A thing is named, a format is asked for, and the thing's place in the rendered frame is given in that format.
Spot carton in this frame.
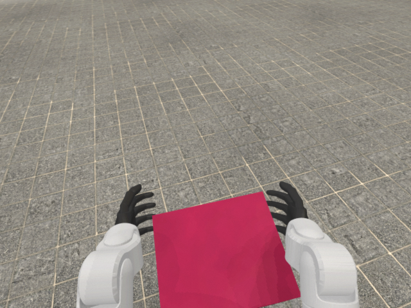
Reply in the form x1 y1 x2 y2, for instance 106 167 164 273
152 191 301 308

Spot robot right forearm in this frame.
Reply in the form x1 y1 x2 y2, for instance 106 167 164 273
285 218 360 308

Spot robot left hand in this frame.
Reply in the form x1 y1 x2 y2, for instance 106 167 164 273
115 184 156 235

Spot robot right hand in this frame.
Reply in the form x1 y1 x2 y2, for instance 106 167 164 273
267 182 308 236

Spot robot left forearm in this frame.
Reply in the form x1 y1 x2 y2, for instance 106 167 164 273
76 223 144 308

